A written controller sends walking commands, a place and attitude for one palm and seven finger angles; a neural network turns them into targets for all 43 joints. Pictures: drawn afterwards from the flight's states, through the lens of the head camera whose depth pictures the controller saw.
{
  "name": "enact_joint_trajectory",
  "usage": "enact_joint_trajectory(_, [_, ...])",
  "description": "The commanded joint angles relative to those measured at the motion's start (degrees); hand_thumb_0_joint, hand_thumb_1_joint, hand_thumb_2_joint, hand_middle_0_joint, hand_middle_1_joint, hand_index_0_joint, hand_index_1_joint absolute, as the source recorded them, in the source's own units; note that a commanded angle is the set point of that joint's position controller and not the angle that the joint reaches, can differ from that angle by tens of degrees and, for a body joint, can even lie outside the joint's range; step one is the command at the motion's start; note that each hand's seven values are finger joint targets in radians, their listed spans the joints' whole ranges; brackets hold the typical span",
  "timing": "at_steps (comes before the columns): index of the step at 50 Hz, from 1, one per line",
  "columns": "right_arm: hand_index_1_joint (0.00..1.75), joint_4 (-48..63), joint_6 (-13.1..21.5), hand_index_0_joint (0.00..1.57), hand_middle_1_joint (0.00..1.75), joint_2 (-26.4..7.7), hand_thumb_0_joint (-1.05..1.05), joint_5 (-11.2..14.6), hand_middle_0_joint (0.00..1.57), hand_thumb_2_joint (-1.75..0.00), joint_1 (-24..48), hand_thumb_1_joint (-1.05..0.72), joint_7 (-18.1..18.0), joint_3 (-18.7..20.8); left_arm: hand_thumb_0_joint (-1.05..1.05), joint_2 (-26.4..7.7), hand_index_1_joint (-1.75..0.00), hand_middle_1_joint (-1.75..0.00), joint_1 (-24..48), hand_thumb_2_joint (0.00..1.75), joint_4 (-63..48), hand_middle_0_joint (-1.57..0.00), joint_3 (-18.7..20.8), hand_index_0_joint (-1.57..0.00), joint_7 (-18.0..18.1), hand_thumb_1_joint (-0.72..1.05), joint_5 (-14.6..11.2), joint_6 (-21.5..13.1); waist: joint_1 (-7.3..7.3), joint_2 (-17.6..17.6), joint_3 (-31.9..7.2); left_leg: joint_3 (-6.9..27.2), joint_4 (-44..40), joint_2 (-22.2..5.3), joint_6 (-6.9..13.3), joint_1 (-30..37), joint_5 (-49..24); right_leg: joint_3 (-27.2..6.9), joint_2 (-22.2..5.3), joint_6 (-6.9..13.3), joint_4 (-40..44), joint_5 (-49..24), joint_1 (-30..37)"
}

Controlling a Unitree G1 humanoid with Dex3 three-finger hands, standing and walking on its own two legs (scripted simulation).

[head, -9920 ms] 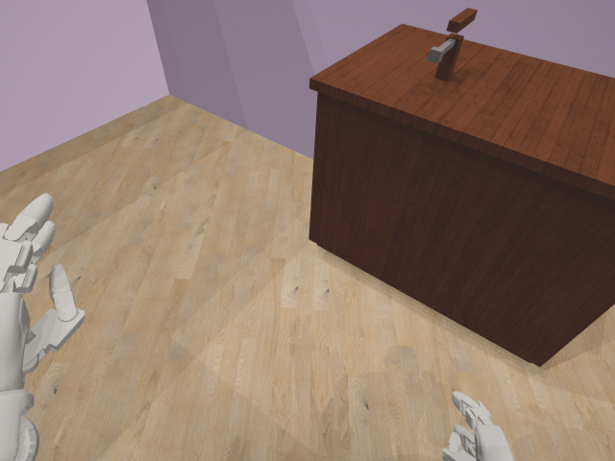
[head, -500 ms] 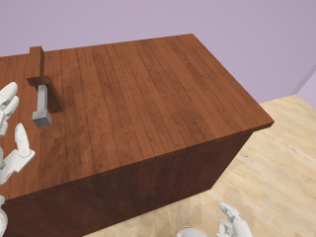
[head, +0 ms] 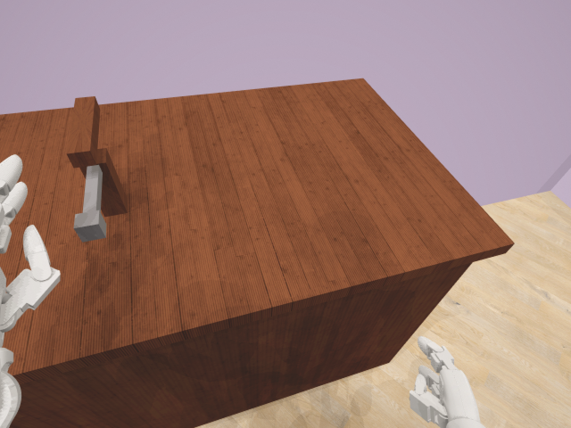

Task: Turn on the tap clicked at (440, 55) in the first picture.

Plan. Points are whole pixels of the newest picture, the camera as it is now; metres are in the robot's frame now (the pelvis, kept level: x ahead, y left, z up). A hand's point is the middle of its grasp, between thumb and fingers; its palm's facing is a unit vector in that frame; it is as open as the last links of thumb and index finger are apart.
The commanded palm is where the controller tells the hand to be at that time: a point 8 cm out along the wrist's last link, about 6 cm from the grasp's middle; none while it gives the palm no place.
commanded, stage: come to a stop and stand still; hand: left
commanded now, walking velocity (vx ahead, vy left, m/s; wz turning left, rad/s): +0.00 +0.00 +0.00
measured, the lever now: (90, 226) +0.31 +0.29 +0.12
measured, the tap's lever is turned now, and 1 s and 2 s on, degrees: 0 0 0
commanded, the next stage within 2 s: look again from close up in 0.38 s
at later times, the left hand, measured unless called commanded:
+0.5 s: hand (79, 273) +0.22 +0.24 +0.16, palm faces +0.30 -0.86 -0.41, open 7.4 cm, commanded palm +0.16 +0.29 +0.18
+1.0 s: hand (51, 263) +0.23 +0.28 +0.16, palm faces +0.38 -0.86 -0.34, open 7.4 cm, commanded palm +0.17 +0.30 +0.18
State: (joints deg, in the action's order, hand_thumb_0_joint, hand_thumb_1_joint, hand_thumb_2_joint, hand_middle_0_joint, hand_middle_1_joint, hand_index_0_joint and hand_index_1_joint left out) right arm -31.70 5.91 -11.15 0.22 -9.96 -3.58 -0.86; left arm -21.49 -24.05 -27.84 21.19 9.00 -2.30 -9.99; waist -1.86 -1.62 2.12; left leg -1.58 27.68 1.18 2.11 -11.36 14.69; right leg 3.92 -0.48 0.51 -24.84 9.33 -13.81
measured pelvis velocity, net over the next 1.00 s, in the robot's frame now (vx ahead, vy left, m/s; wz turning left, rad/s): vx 0.01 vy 0.03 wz -0.01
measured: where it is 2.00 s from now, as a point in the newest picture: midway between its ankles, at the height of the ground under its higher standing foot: outside the picture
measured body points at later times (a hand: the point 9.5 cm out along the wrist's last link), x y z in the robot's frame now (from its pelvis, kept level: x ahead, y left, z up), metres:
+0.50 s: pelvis +0.00 +0.01 +0.00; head +0.02 +0.02 +0.45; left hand +0.20 +0.29 +0.18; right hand +0.15 -0.22 -0.08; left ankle +0.00 +0.09 -0.74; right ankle +0.04 -0.11 -0.74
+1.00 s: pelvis +0.01 +0.03 +0.00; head +0.04 +0.06 +0.45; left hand +0.20 +0.32 +0.18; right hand +0.21 -0.18 -0.05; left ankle +0.00 +0.09 -0.74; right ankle +0.05 -0.11 -0.74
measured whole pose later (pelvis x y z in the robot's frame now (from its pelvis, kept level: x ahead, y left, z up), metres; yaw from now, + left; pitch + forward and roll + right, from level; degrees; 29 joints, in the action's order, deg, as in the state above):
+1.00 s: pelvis +0.01 +0.03 +0.00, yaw +0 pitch -2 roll -1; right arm -30.8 7.8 -9.7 0.7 -8.9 -0.8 -1.7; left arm -21.2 -21.8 -27.3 20.7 4.9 -2.5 -12.4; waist -2.6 -3.0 5.0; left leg -2.7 27.2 2.6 4.0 -10.4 15.3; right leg 2.8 -1.8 -1.5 -23.8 9.2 -12.8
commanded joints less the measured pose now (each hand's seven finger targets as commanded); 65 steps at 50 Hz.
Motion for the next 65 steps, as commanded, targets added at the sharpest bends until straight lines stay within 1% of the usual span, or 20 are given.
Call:
enact_joint_trajectory(1, [0.30,7.75,2.26,0.20,0.30,-7.44,0.00,0.16,0.20,-0.90,3.15,-0.90,-0.14,2.44,0.00,-5.39,-0.30,-0.30,5.07,0.90,-9.47,-0.20,1.22,-0.20,0.48,0.90,0.33,-2.16,0.85,4.96,-6.90,5.72,-9.33,-5.81,-2.13,-7.36,-5.18,-5.48,-2.37,0.52,2.85,-6.55,11.54])
enact_joint_trajectory(9, [0.30,8.24,2.04,0.20,0.30,-6.65,0.00,0.23,0.20,-0.90,4.10,-0.90,0.11,1.93,0.00,-9.14,-0.30,-0.30,8.52,0.90,-12.49,-0.20,4.39,-0.20,0.73,0.90,0.84,-1.99,0.50,6.54,-5.04,6.55,-13.79,-5.51,-1.32,-10.87,4.03,-4.53,-0.81,0.00,3.69,-2.10,14.56])
enact_joint_trajectory(11, [0.30,8.32,2.01,0.20,0.30,-6.75,0.00,0.12,0.20,-0.90,3.36,-0.90,0.20,1.98,0.00,-7.47,-0.30,-0.30,7.44,0.90,-11.30,-0.20,3.25,-0.20,0.59,0.90,0.62,-2.16,0.45,6.46,-5.12,6.86,-13.60,-5.50,-1.37,-11.43,3.10,-4.51,-1.13,0.11,3.90,-2.74,15.69])
enact_joint_trajectory(12, [0.30,7.29,5.26,0.20,0.30,-9.07,0.00,-2.53,0.20,-0.90,-4.87,-0.90,0.58,0.51,0.00,-55.00,-0.30,-0.30,70.08,0.90,-26.18,-0.20,35.47,-0.20,0.11,0.90,11.14,-9.38,1.70,1.89,5.75,3.87,-3.02,-7.21,1.21,-17.92,-8.05,-5.79,-3.38,-3.88,4.64,-2.37,3.73])
enact_joint_trajectory(13, [0.30,3.26,5.12,0.20,0.30,-1.33,0.00,-0.08,0.20,-0.90,0.94,-0.90,1.00,-1.35,0.00,-17.85,-0.30,-0.30,34.66,0.90,10.54,-0.20,12.72,-0.20,-2.97,0.90,3.90,-7.39,0.61,3.17,-9.78,5.28,-4.50,-4.68,0.78,-4.36,-10.26,-4.69,-7.09,1.94,3.84,1.08,2.01])
enact_joint_trajectory(14, [0.30,6.19,5.25,0.20,0.30,-5.71,0.00,1.40,0.20,-0.90,1.06,-0.90,2.08,2.61,0.00,-6.73,-0.30,-0.30,16.87,0.90,12.14,-0.20,5.57,-0.20,-3.55,0.90,0.38,-5.60,-0.71,12.65,-11.40,3.51,-5.66,-3.95,-2.06,2.19,-13.08,-4.93,-3.31,2.98,0.32,-3.68,5.91])
enact_joint_trajectory(15, [0.30,7.36,5.46,0.20,0.30,-6.87,0.00,0.90,0.20,-0.90,-0.98,-0.90,2.75,2.81,0.00,-6.41,-0.30,-0.30,17.44,0.90,3.81,-0.20,2.62,-0.20,-4.15,0.90,0.21,-6.87,-0.67,14.29,-12.14,3.53,-4.66,-5.47,-1.77,-2.93,-11.42,-5.95,-4.31,2.34,-0.30,-5.10,9.13])
enact_joint_trajectory(18, [0.30,7.92,6.13,0.20,0.30,-7.33,0.00,1.26,0.20,-0.90,1.08,-0.90,4.66,2.77,0.00,-6.68,-0.30,-0.30,4.42,0.90,-5.23,-0.20,1.46,-0.20,-4.19,0.90,-0.76,-8.23,-1.21,3.17,-8.82,4.17,-6.21,-4.39,-1.30,-7.16,-3.33,-7.19,-4.89,1.37,2.28,-1.79,11.08])
enact_joint_trajectory(20, [0.30,7.79,5.84,0.20,0.30,-7.60,0.00,1.41,0.20,-0.90,2.56,-0.90,4.42,2.56,0.00,-8.14,-0.30,-0.30,1.18,0.90,-6.00,-0.20,3.58,-0.20,-3.53,0.90,-0.85,-7.77,-1.21,-0.41,-7.40,4.59,-8.30,-4.83,-1.22,-7.81,-0.74,-4.76,-3.62,0.63,2.21,1.46,10.10])
enact_joint_trajectory(23, [0.30,7.53,5.99,0.20,0.30,-7.53,0.00,1.11,0.20,-0.90,2.99,-0.90,2.64,2.71,0.00,-12.12,-0.30,-0.30,2.95,0.90,-5.32,-0.20,8.76,-0.20,-3.04,0.90,-1.00,-8.35,-0.88,-5.50,-5.79,4.85,-7.44,-4.37,-0.85,-6.86,3.06,-6.76,-4.33,0.39,5.52,7.11,6.43])
enact_joint_trajectory(24, [0.30,7.44,5.82,0.20,0.30,-7.68,0.00,1.20,0.20,-0.90,4.15,-0.90,2.30,2.40,0.00,-15.00,-0.30,-0.30,5.19,0.90,-7.72,-0.20,11.51,-0.20,-2.68,0.90,-0.98,-8.47,-0.56,-2.66,-5.52,4.96,-8.07,-4.38,-0.84,-5.65,2.49,-6.33,-3.74,0.37,4.94,7.45,5.37])
enact_joint_trajectory(25, [0.30,7.45,5.88,0.20,0.30,-7.54,0.00,0.95,0.20,-0.90,3.75,-0.90,1.89,2.31,0.00,-12.52,-0.30,-0.30,6.32,0.90,-6.75,-0.20,9.56,-0.20,-3.07,0.90,-1.02,-8.84,-0.26,-0.62,-5.43,5.23,-8.36,-4.51,-0.54,-6.31,2.94,-5.61,-3.93,0.39,4.56,7.62,5.68])
enact_joint_trajectory(29, [0.30,7.34,7.23,0.20,0.30,-7.19,0.00,0.91,0.20,-0.90,4.50,-0.90,1.58,2.00,0.00,-12.76,-0.30,-0.30,11.36,0.90,-12.63,-0.20,8.45,-0.20,-3.20,0.90,-0.43,-9.68,-0.21,7.70,-7.03,4.88,-7.64,-4.49,-0.49,-3.66,-1.14,-5.82,-3.29,0.80,1.93,-0.09,7.16])
enact_joint_trajectory(35, [0.30,6.16,7.31,0.20,0.30,-7.49,0.00,0.48,0.20,-0.90,2.80,-0.90,2.22,2.54,0.00,-6.87,-0.30,-0.30,6.11,0.90,-9.65,-0.20,3.76,-0.20,-2.89,0.90,-0.27,-8.33,-0.17,3.82,-8.58,4.37,-5.43,-4.45,-1.61,-1.25,-11.01,-4.78,-3.49,0.72,2.18,-8.90,9.06])
enact_joint_trajectory(43, [0.30,7.60,4.90,0.20,0.30,-7.36,0.00,0.61,0.20,-0.90,3.24,-0.90,2.10,2.76,0.00,-8.32,-0.30,-0.30,5.88,0.90,-10.15,-0.20,5.05,-0.20,-2.75,0.90,-0.18,-7.10,0.02,4.36,-7.35,5.18,-6.69,-5.43,-2.52,-2.70,-13.63,-4.06,-3.26,0.64,1.54,-10.58,10.15])
enact_joint_trajectory(47, [0.30,8.79,4.43,0.20,0.30,-6.90,0.00,0.78,0.20,-0.90,3.75,-0.90,1.88,2.60,0.00,-8.90,-0.30,-0.30,7.65,0.90,-13.44,-0.20,5.17,-0.20,-2.77,0.90,-0.56,-6.64,-0.07,6.61,-7.51,5.91,-6.98,-7.11,-3.88,-0.92,-23.75,-2.64,-1.93,-0.09,-0.59,-12.08,9.39])
enact_joint_trajectory(54, [0.30,9.36,4.45,0.20,0.30,-6.17,0.00,0.33,0.20,-0.90,3.82,-0.90,3.32,2.78,0.00,-8.56,-0.30,-0.30,6.64,0.90,-15.40,-0.20,5.65,-0.20,-3.20,0.90,-0.34,-6.03,-0.17,10.29,-8.28,7.20,-5.03,-13.04,-2.78,4.87,-39.24,-1.76,-1.15,-0.29,-5.29,1.42,2.25])
enact_joint_trajectory(59, [0.30,9.82,4.52,0.20,0.30,-6.08,0.00,0.34,0.20,-0.90,3.86,-0.90,3.81,3.02,0.00,-9.30,-0.30,-0.30,4.05,0.90,-15.89,-0.20,7.35,-0.20,-3.54,0.90,-0.66,-6.64,-0.30,7.40,-8.00,7.87,-1.98,-14.19,-1.65,-1.64,-32.49,-2.63,-2.07,0.57,-5.00,-4.16,5.55])
enact_joint_trajectory(61, [0.30,10.28,4.44,0.20,0.30,-6.28,0.00,0.24,0.20,-0.90,3.69,-0.90,3.66,3.49,0.00,-9.20,-0.30,-0.30,3.18,0.90,-16.16,-0.20,7.76,-0.20,-3.89,0.90,-1.25,-7.30,-0.66,7.66,-7.94,8.23,-1.00,-14.27,-0.54,-7.00,-23.92,-3.70,-2.92,1.00,-5.56,-6.74,7.87])
enact_joint_trajectory(65, [0.30,9.71,4.68,0.20,0.30,-5.81,0.00,0.25,0.20,-0.90,2.67,-0.90,3.02,3.50,0.00,-8.89,-0.30,-0.30,1.63,0.90,-17.13,-0.20,8.10,-0.20,-4.02,0.90,-2.37,-8.23,-0.07,1.46,-10.19,5.22,5.23,-7.94,-1.50,-9.29,-5.47,-9.94,-7.43,4.14,-1.94,-13.89,4.21])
